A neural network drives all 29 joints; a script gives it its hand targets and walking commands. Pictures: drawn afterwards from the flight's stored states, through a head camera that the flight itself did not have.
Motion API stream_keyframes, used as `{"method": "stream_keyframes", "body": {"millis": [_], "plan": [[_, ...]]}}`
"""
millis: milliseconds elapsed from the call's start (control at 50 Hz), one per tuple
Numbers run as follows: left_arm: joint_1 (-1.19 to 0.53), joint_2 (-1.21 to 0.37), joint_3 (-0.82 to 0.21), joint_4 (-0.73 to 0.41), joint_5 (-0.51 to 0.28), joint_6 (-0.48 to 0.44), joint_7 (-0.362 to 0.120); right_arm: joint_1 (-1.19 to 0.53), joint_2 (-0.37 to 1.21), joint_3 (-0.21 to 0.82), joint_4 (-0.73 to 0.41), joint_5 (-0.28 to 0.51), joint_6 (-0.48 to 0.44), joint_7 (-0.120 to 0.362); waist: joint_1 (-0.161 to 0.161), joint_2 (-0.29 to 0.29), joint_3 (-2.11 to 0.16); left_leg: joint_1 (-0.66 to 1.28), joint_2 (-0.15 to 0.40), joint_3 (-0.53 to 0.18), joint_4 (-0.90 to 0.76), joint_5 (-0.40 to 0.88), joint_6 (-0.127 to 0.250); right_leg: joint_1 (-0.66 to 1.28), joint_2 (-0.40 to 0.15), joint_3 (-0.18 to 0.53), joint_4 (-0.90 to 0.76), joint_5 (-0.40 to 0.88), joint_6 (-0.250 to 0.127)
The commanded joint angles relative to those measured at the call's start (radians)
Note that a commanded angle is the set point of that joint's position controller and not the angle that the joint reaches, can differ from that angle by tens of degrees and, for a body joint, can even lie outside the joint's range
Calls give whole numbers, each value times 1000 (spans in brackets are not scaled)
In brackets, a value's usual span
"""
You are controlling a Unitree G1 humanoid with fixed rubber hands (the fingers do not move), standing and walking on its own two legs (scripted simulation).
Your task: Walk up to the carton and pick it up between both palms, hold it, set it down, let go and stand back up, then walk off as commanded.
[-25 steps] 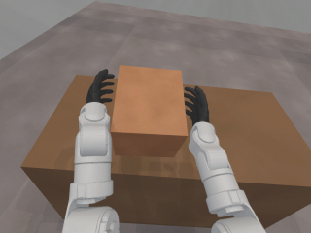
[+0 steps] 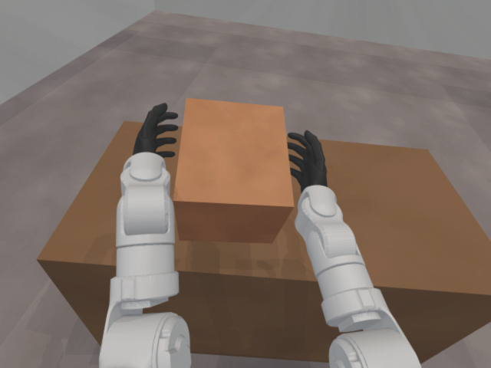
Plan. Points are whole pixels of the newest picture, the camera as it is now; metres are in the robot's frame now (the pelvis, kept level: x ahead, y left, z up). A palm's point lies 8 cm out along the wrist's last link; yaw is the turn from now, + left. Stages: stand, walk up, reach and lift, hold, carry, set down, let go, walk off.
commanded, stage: hold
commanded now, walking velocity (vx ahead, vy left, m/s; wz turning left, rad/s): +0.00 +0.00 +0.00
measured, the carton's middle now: (231, 173) +0.40 +0.00 +0.14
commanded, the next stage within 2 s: none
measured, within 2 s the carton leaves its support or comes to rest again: neither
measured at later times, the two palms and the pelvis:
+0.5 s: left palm (143, 159) +0.37 +0.13 +0.19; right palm (308, 176) +0.36 -0.12 +0.17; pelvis +0.00 +0.00 +0.00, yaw +1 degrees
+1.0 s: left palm (143, 164) +0.37 +0.13 +0.19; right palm (307, 181) +0.36 -0.12 +0.16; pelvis +0.00 +0.00 +0.00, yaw +0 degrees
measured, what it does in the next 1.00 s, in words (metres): stands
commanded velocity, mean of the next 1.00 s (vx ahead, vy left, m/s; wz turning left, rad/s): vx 0.00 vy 0.00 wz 0.00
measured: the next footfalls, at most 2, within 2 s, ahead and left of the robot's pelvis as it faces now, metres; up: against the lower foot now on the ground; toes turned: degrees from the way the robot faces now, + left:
none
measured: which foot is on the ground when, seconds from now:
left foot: down 0.00-1.00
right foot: down 0.00-1.00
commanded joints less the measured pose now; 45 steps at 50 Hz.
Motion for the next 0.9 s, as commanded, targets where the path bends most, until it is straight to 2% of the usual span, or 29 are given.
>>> {"method": "stream_keyframes", "body": {"millis": [0,20,40,80,100,120,140,160,180,200,220,240,260,280,300,360,400,480,520,540,560,600,620,640,660,700,820,860,880], "plan": [[-429,-475,-407,-43,-182,-25,-162,-705,386,378,-305,61,-64,119,-19,76,-430,-129,-68,103,-60,260,-8,318,54,-48,16,150,15],[-416,-476,-396,-36,-173,-21,-162,-729,380,392,-322,70,-68,118,5,63,-441,-124,-69,108,-55,269,-5,310,60,-48,24,146,22],[-429,-483,-393,-37,-173,-21,-164,-712,376,375,-302,64,-63,114,-10,69,-412,-128,-67,109,-69,235,-5,304,59,-48,8,115,21],[-448,-465,-357,-13,-153,-22,-171,-709,387,359,-282,46,-55,116,-5,76,-360,-176,-65,116,-86,152,0,292,54,-51,10,63,18],[-426,-450,-313,46,-125,-6,-177,-729,363,341,-280,31,-48,116,9,57,-304,-204,-67,120,-111,86,17,295,49,-43,-8,4,18],[-459,-442,-336,-11,-139,-13,-181,-704,382,333,-271,24,-49,119,-1,71,-326,-219,-66,120,-111,67,17,308,46,-47,1,-8,18],[-456,-438,-333,25,-138,-9,-180,-766,391,339,-322,25,-60,121,8,49,-345,-236,-72,127,-110,45,30,309,42,-44,9,-13,26],[-499,-466,-375,-51,-169,-24,-174,-750,404,339,-302,33,-63,124,-8,77,-393,-221,-62,117,-109,80,21,323,49,-49,20,15,20],[-500,-466,-369,-37,-160,-26,-171,-748,391,335,-281,35,-65,123,0,110,-381,-214,-64,121,-108,88,10,308,52,-50,14,11,17],[-528,-463,-381,-46,-161,-31,-163,-746,406,338,-262,34,-65,129,-6,100,-397,-208,-67,122,-112,95,10,314,49,-48,20,8,18],[-510,-466,-428,-106,-192,-40,-158,-731,403,359,-300,58,-70,127,-15,132,-471,-169,-65,115,-86,168,-1,317,52,-53,30,72,16],[-544,-479,-444,-106,-205,-46,-152,-746,400,361,-276,51,-72,126,-24,119,-494,-141,-64,113,-75,207,-9,318,54,-56,34,95,14],[-511,-475,-427,-71,-193,-45,-150,-750,397,370,-300,50,-71,126,-11,102,-476,-141,-63,111,-71,212,-9,296,56,-57,28,83,17],[-493,-472,-416,-80,-189,-43,-147,-724,397,377,-278,52,-69,126,7,118,-478,-123,-62,106,-67,243,-9,293,59,-57,27,101,13],[-458,-452,-394,-40,-171,-31,-155,-719,392,374,-284,44,-57,122,3,79,-449,-142,-66,114,-63,224,-2,303,51,-49,21,101,21],[-428,-440,-359,-44,-147,-17,-170,-643,377,354,-234,41,-47,116,-11,89,-389,-139,-65,120,-82,203,-4,322,45,-49,12,98,17],[-408,-430,-370,-90,-159,-12,-184,-624,385,372,-275,47,-47,107,-25,66,-402,-139,-70,116,-82,233,-4,349,47,-48,16,150,25],[-411,-426,-385,-130,-158,-12,-184,-645,377,407,-312,79,-52,101,-13,93,-374,-137,-70,117,-71,259,-8,339,46,-48,18,169,27],[-412,-427,-376,-91,-154,0,-185,-640,372,386,-292,59,-41,100,-26,82,-326,-148,-71,112,-79,211,-7,335,49,-50,9,114,23],[-445,-451,-414,-168,-179,-17,-180,-634,381,409,-319,75,-53,105,-28,110,-378,-137,-59,108,-76,242,-17,326,57,-58,19,117,19],[-440,-441,-419,-155,-182,-10,-174,-656,377,398,-339,68,-54,104,-16,88,-375,-137,-60,113,-73,255,-18,310,59,-58,19,99,21],[-437,-428,-398,-111,-169,-4,-171,-649,361,385,-295,51,-46,109,-19,92,-334,-155,-66,115,-89,178,-10,306,50,-53,4,50,15],[-454,-457,-446,-158,-195,-15,-167,-664,380,402,-337,68,-62,111,-25,111,-389,-132,-60,110,-72,235,-16,302,57,-53,20,84,12],[-415,-445,-416,-126,-171,-10,-166,-641,363,407,-315,71,-54,111,-9,116,-363,-128,-56,110,-77,230,-17,293,59,-53,14,80,13],[-407,-452,-446,-167,-186,-6,-165,-638,368,416,-340,81,-61,111,-14,115,-397,-120,-54,109,-65,273,-22,306,62,-54,16,106,14],[-392,-449,-435,-150,-175,-5,-157,-630,363,417,-324,80,-57,111,-16,110,-397,-77,-51,109,-53,324,-27,273,65,-57,17,122,8],[-425,-446,-443,-178,-199,-14,-156,-653,371,437,-376,87,-67,110,-2,97,-439,-107,-60,118,-58,285,-19,304,60,-51,23,129,19],[-394,-443,-434,-169,-186,-7,-156,-625,372,442,-345,89,-60,108,6,105,-405,-105,-63,114,-57,292,-17,307,56,-46,21,148,16],[-383,-439,-422,-159,-185,-8,-160,-616,374,444,-354,81,-53,103,0,80,-413,-111,-61,115,-59,285,-14,318,61,-48,20,158,21]]}}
